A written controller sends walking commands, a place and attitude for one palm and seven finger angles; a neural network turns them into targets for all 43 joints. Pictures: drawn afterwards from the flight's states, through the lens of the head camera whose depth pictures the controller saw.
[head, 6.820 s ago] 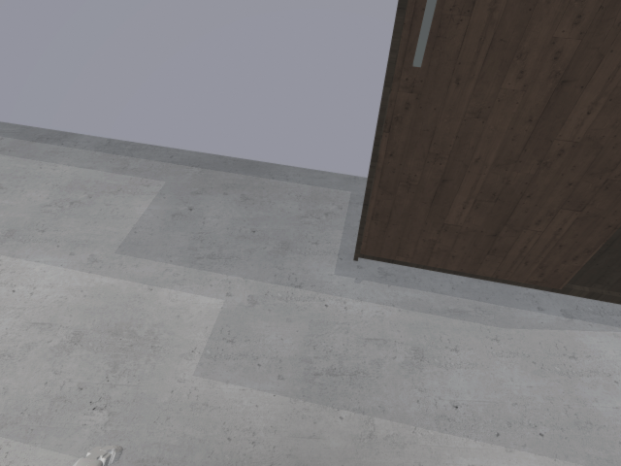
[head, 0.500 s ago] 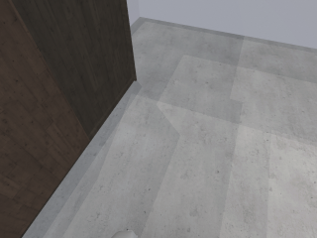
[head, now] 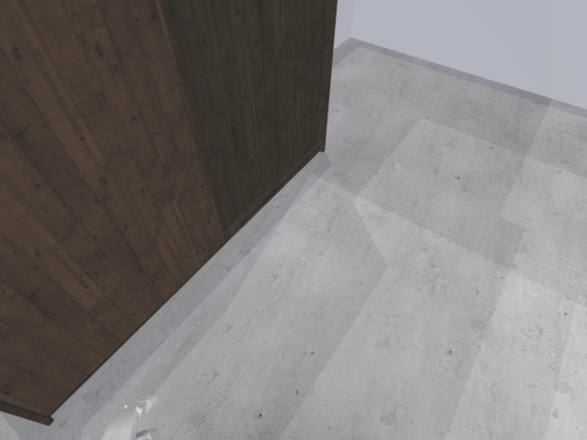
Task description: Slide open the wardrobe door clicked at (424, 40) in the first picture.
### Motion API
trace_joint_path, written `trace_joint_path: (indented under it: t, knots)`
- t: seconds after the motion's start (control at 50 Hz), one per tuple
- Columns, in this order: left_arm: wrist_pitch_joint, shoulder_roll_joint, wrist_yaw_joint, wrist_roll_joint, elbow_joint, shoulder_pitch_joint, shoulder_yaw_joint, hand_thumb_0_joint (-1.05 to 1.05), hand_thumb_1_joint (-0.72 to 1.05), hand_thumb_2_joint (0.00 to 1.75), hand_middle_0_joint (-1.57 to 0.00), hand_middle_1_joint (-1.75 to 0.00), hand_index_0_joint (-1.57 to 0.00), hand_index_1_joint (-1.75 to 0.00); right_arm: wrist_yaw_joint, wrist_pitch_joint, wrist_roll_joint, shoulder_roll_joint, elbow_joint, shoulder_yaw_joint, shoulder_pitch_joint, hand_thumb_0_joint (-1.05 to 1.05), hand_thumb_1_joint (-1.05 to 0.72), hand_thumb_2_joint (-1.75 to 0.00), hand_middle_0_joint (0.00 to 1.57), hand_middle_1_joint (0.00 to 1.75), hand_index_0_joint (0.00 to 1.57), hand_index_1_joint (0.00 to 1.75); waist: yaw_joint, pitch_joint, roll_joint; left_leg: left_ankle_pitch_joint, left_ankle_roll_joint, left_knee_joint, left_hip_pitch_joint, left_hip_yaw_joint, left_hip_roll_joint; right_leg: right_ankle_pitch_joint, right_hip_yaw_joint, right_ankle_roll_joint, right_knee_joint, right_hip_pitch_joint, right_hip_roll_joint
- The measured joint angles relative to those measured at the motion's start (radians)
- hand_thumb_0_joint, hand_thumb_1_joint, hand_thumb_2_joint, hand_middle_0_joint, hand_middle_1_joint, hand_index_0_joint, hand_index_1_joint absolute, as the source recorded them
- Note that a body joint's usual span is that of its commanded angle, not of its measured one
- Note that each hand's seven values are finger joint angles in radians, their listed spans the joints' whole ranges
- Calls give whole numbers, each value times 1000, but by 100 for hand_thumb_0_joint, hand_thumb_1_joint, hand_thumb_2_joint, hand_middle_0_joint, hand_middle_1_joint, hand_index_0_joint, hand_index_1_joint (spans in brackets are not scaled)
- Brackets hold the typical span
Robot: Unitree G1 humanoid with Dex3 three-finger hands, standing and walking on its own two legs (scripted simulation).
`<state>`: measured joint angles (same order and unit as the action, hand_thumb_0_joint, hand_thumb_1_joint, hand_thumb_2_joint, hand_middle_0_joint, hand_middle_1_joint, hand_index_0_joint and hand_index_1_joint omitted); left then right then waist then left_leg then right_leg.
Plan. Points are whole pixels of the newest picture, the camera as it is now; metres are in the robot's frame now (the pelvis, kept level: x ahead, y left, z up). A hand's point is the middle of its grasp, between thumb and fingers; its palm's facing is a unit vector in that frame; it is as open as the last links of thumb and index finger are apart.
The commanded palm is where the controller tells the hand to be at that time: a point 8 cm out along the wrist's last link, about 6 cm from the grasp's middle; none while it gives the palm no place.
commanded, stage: turn to face it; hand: left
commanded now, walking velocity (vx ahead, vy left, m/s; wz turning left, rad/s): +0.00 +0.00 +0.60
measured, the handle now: out of the picture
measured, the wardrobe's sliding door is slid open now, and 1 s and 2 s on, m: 0.00 0.00 0.00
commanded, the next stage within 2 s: take the last steps up to it in 1.36 s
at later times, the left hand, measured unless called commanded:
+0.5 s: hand out of the picture -0.06 +0.23 -0.18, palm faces +0.36 -0.90 -0.25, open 7.4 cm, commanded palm none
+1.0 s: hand out of the picture -0.04 +0.25 -0.14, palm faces +0.56 -0.78 -0.26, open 7.4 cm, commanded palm none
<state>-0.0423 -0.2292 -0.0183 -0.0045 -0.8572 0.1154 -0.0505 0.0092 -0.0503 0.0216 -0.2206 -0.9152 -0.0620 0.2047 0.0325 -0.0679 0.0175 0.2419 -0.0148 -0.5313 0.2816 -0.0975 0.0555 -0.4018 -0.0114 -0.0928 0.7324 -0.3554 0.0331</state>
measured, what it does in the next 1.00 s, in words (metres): steps on the spot, turning left: right foot, then left foot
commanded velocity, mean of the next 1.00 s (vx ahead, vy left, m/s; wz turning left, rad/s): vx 0.00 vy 0.00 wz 0.59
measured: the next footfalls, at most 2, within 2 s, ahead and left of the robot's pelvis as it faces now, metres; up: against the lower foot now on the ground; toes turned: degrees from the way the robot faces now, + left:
right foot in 0.04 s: +0.06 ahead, -0.13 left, +0.00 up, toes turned +0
left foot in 0.48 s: -0.03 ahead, +0.13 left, +0.00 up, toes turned +25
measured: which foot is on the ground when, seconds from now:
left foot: down 0.00-0.04, up 0.06-0.46, down 0.48-1.00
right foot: up 0.00-0.02, down 0.04-0.48, up 0.50-1.00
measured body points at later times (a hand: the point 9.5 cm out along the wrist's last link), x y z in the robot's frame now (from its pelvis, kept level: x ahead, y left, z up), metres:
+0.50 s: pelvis -0.03 +0.01 -0.01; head +0.00 +0.05 +0.44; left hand -0.08 +0.28 -0.16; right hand +0.15 -0.21 -0.14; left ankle -0.06 +0.11 -0.74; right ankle +0.02 -0.12 -0.73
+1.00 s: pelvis -0.05 -0.01 +0.00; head -0.02 +0.00 +0.45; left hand -0.07 +0.29 -0.12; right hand +0.13 -0.19 -0.15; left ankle -0.06 +0.11 -0.73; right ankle +0.03 -0.12 -0.71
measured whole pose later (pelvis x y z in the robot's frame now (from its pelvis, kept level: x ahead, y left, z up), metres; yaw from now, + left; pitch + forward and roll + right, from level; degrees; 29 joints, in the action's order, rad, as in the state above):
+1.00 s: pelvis -0.05 -0.01 +0.00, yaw +36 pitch +0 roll -1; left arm -0.05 -0.23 -0.02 0.00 -0.85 0.09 -0.05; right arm 0.01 -0.06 0.02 -0.22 -0.92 -0.07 0.24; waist 0.05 -0.06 0.03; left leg 0.17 -0.02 -0.50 0.31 -0.16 0.09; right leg -0.40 0.01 -0.09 0.70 -0.32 0.01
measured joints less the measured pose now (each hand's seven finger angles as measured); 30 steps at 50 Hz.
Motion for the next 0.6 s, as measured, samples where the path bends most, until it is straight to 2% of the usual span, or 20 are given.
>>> trace_joint_path:
  t: [0.02, 0.04, 0.08, 0.1, 0.16, 0.22, 0.3, 0.42, 0.46, 0.48, 0.5, 0.54, 0.6]
  knots:
    - [7, 5, 0, 1, 7, -1, 4, 1, 90, 90, -20, -30, -20, -30, 0, -3, -2, -4, -1, -4, 6, 0, -91, -90, 20, 30, 21, 30, 2, 3, 6, 6, 7, -18, 12, -11, 5, 42, -6, 4, -73, 33, -6]
    - [16, 9, -1, -1, 16, 1, 8, 1, 90, 90, -20, -30, -20, -30, 1, -6, -5, -8, -1, -8, 14, 0, -91, -90, 20, 30, 21, 30, 1, 8, 12, 17, 16, -48, 30, -22, 11, 105, -13, 24, -149, 64, -8]
    - [29, 25, -3, -9, 20, 3, 18, 1, 90, 90, -20, -30, -20, -30, 1, -15, -8, -21, -5, -21, 17, 0, -91, -90, 20, 30, 20, 30, 7, 1, 34, 152, 34, -200, 89, -18, 13, 129, -44, 83, -142, 68, -6]
    - [29, 32, -4, -10, 22, 9, 22, 1, 90, 90, -20, -30, -20, -30, 2, -22, -6, -25, -8, -26, 22, 0, -91, -90, 20, 30, 20, 30, 8, 2, 35, 203, 39, -305, 124, -1, 17, 119, -59, 100, -140, 74, 5]
    - [23, 46, -6, -12, 18, 36, 28, 1, 90, 90, -20, -30, -20, -30, 14, -38, 0, -41, -18, -36, 31, 0, -91, -90, 20, 30, 20, 30, 7, 7, 34, 183, 58, -570, 204, 55, -10, 118, -93, 110, -176, 108, 31]
    - [21, 49, -7, -14, 3, 59, 30, 1, 90, 90, -20, -30, -20, -30, 22, -42, 2, -49, -25, -37, 34, 0, -91, -90, 20, 30, 20, 30, 8, 6, 25, 132, 81, -657, 224, 82, -51, 133, -127, 107, -208, 130, 53]
    - [23, 43, -6, -18, -15, 85, 30, 1, 90, 90, -20, -30, -20, -30, 26, -50, 0, -50, -37, -34, 30, 0, -91, -90, 20, 30, 20, 30, -3, -1, 5, 148, 99, -573, 187, 103, -91, 137, -174, 101, -223, 143, 84]
    - [17, 7, -2, -26, -43, 120, 15, 1, 90, 90, -20, -30, -20, -30, 24, -40, -10, -41, -35, -16, -14, 0, -91, -90, 19, 30, 20, 30, -38, -19, -34, 202, 90, -293, 79, 162, -105, 118, -237, 72, -179, 124, 137]
    - [11, -12, 0, -23, -53, 133, 6, 1, 90, 90, -20, -30, -20, -30, 22, -26, -12, -39, -20, -10, -28, 0, -91, -90, 19, 30, 20, 30, -45, -20, -45, 147, 80, -164, 26, 186, -97, 98, -260, 54, -137, 108, 158]
    - [7, -21, 1, -19, -55, 143, 1, 1, 90, 90, -20, -30, -20, -30, 23, -16, -12, -40, -10, -8, -32, 0, -91, -90, 19, 30, 20, 30, -47, -16, -48, 86, 61, -88, -4, 193, -94, 81, -268, 43, -100, 92, 169]
    - [-1, -35, 2, -15, -62, 145, -7, 1, 90, 90, -20, -30, -20, -30, 23, -6, -10, -33, -5, -8, -43, 0, -91, -90, 19, 30, 20, 30, -50, -19, -66, 70, 22, -89, 2, 195, -80, 32, -246, 29, -36, 64, 179]
    - [-27, -56, -4, -15, -81, 143, -17, 1, 90, 90, -20, -30, -20, -30, 19, 12, -9, -19, 6, 1, -57, 0, -91, -90, 19, 30, 20, 30, -57, -23, -82, 90, -19, -117, 15, 189, -70, -103, -158, 13, 141, -9, 149]
    - [-41, -67, -3, -12, -101, 120, -26, 1, 90, 90, -20, -30, -20, -30, 1, 25, -7, -5, 15, 12, -55, 0, -91, -90, 20, 30, 20, 30, -52, -20, -75, 69, -30, -70, 0, 155, -62, -85, -82, 1, 338, -91, 97]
